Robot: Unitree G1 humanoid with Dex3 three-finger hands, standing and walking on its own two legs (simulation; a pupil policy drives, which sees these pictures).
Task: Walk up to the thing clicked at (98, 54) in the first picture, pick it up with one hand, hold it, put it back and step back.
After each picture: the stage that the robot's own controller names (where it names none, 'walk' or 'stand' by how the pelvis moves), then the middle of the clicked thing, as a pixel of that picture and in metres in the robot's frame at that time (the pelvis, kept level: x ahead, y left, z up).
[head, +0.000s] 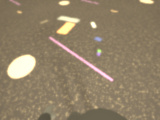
stand; (98, 52) +1.31 -0.13 -0.72
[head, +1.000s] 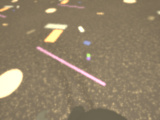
walk; (88, 57) +1.19 +0.17 -0.70
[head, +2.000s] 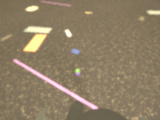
walk; (77, 72) +0.74 +0.28 -0.71
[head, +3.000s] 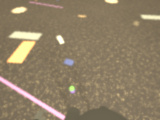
walk; (72, 89) +0.45 +0.24 -0.70
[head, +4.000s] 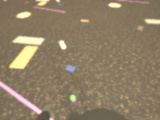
stand; (73, 98) +0.35 +0.24 -0.72
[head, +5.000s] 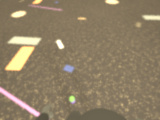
stand; (72, 99) +0.32 +0.24 -0.71
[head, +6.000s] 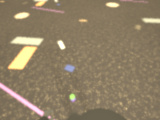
stand; (72, 97) +0.36 +0.24 -0.73
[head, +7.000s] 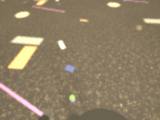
stand; (72, 98) +0.35 +0.24 -0.73
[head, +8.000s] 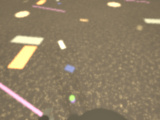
go down; (72, 99) +0.34 +0.24 -0.73
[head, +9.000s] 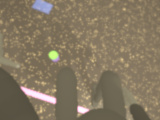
go down; (54, 56) +0.42 +0.29 -0.31
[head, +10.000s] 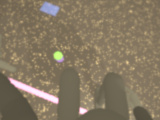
approach; (59, 57) +0.42 +0.29 -0.30
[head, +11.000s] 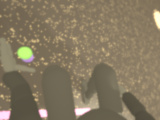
close in; (26, 55) +0.40 +0.33 -0.22
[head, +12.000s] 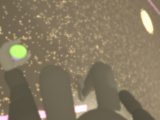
close; (18, 54) +0.39 +0.33 -0.22
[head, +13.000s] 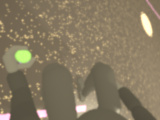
lift; (23, 57) +0.36 +0.31 -0.22
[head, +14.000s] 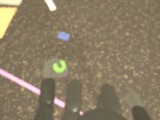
lift; (61, 69) +0.33 +0.21 -0.01
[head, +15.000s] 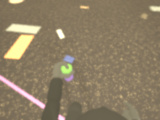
hold; (67, 72) +0.33 +0.18 +0.00
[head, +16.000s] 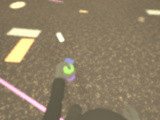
hold; (69, 72) +0.33 +0.17 +0.00
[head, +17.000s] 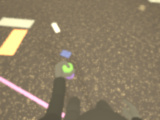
crouch; (68, 71) +0.35 +0.17 -0.05
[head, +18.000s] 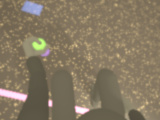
lower; (42, 48) +0.46 +0.29 -0.11
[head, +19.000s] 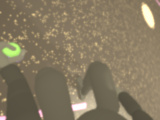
lower; (14, 53) +0.41 +0.33 -0.22
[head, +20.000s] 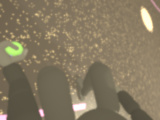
lower; (16, 52) +0.40 +0.33 -0.22
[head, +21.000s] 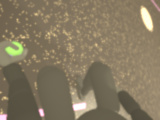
lower; (16, 52) +0.40 +0.33 -0.22
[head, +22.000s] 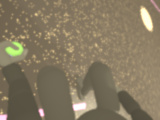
lower; (16, 52) +0.40 +0.33 -0.22
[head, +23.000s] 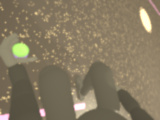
open; (20, 52) +0.40 +0.31 -0.23
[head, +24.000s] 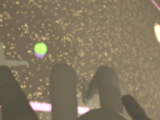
stand; (40, 51) +0.41 +0.30 -0.24
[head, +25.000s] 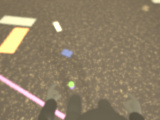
stand; (71, 85) +0.39 +0.22 -0.60
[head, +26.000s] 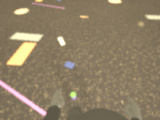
stand; (73, 95) +0.37 +0.21 -0.67
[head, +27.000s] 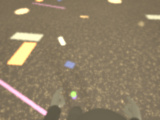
stand; (73, 95) +0.38 +0.22 -0.67
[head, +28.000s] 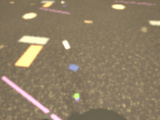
stand; (76, 97) +0.39 +0.20 -0.72
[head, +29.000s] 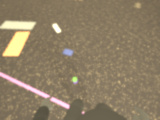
walk; (75, 80) +0.46 +0.21 -0.70
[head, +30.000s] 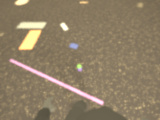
walk; (79, 67) +0.72 +0.24 -0.70
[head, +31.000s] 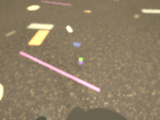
stand; (80, 61) +1.01 +0.24 -0.70
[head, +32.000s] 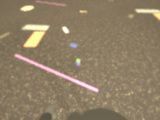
stand; (78, 62) +0.99 +0.26 -0.72
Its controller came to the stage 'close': yes
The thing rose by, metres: 0.71
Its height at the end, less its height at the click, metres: +0.00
